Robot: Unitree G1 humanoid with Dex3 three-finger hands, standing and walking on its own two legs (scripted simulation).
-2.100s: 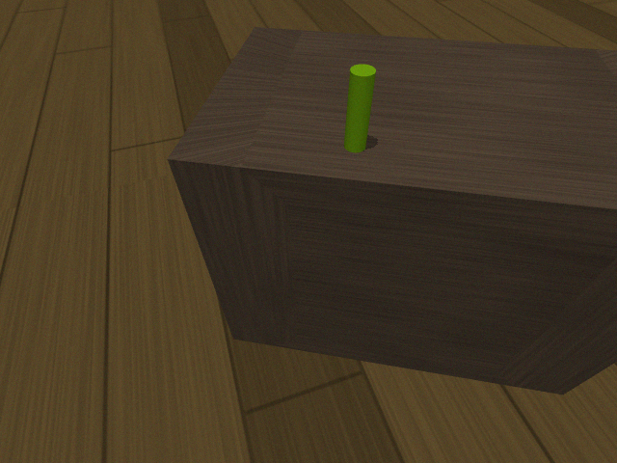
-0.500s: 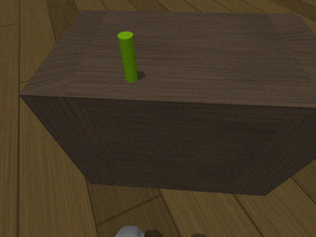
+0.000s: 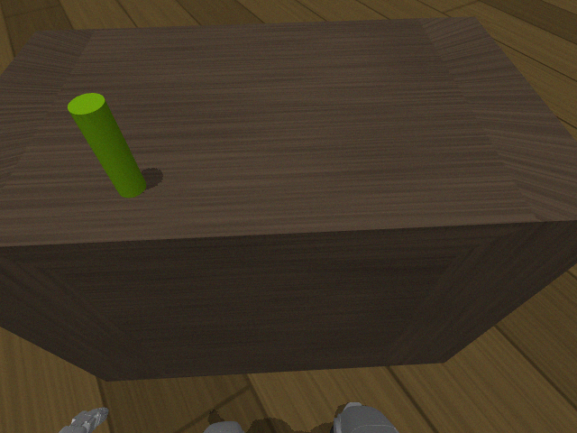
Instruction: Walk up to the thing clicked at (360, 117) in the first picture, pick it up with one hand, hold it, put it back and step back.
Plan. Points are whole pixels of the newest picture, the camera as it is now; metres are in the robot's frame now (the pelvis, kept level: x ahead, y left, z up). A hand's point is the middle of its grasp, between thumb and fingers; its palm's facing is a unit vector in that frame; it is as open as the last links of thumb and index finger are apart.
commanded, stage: walk up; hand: left
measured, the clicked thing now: (112, 150) +0.45 +0.26 +0.13
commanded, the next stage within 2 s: stand in 1.52 s
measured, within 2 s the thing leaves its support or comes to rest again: neither
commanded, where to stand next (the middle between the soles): +0.06 +0.03 m, yaw +3 degrees
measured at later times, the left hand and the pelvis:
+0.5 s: hand out of the picture +0.09 +0.29 -0.14, palm faces +0.07 -0.91 -0.40, open 7.4 cm; pelvis +0.00 +0.00 +0.01, yaw +4 degrees
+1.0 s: hand out of the picture +0.06 +0.28 -0.12, palm faces +0.06 -0.93 -0.35, open 7.4 cm; pelvis +0.01 +0.01 +0.04, yaw +4 degrees
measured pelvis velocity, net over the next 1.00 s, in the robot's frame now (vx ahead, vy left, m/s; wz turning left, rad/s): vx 0.01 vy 0.01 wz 0.07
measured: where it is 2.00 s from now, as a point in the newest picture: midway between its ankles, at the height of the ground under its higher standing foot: outside the picture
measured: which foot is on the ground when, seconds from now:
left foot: up 0.00-0.28, down 0.30-1.00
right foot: down 0.00-1.00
